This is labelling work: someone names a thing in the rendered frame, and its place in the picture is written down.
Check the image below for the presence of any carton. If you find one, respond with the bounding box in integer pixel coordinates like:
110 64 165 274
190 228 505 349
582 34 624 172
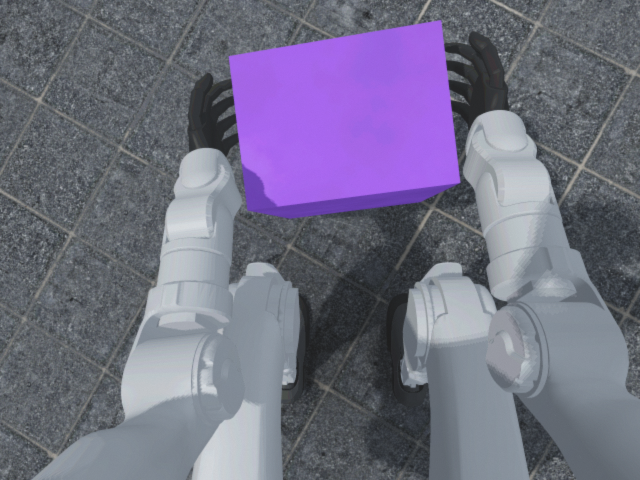
229 20 460 219

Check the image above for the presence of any left robot upper arm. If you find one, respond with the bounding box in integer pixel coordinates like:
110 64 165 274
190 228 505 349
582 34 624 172
32 332 245 480

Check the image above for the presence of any right robot forearm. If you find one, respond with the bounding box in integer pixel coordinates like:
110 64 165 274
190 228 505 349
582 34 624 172
463 110 629 378

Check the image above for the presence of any right robot hand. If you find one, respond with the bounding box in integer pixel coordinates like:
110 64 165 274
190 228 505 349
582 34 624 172
444 31 509 131

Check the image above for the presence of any left robot forearm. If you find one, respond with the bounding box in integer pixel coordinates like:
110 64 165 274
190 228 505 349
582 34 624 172
121 148 242 412

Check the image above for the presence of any robot right shin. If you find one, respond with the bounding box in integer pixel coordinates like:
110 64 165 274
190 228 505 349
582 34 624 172
400 262 497 385

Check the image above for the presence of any right robot upper arm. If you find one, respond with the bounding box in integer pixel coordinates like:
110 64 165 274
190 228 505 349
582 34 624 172
485 301 640 480

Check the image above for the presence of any left robot hand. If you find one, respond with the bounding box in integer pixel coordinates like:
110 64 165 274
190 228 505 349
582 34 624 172
187 73 239 157

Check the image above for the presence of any robot left shin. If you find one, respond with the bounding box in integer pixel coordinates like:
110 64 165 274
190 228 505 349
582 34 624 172
229 262 297 383

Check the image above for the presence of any robot shin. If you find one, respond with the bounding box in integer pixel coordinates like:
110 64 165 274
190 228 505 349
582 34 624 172
229 262 297 383
400 262 497 385

